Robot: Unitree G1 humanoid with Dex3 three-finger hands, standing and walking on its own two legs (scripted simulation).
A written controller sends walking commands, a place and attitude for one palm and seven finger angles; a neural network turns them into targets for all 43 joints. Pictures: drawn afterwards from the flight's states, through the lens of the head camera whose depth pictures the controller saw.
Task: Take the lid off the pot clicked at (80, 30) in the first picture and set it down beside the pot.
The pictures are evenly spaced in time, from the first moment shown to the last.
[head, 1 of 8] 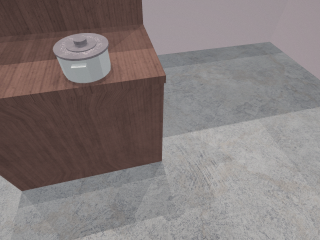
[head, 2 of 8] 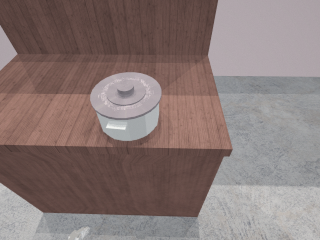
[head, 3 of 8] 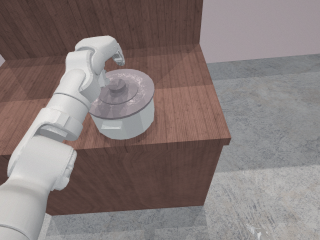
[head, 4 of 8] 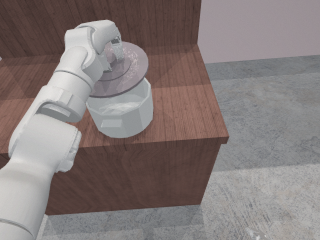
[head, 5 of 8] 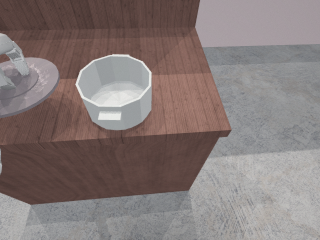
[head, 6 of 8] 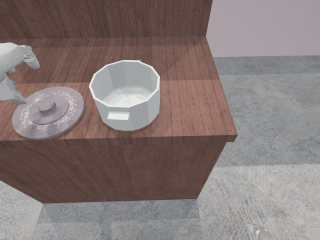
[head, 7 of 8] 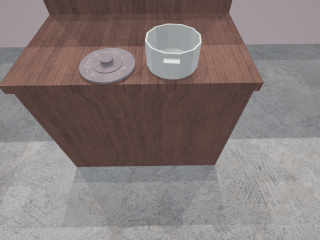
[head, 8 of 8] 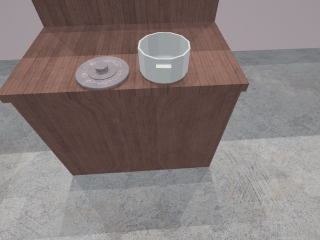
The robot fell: no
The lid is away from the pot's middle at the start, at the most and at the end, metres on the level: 0.00 0.25 0.25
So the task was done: yes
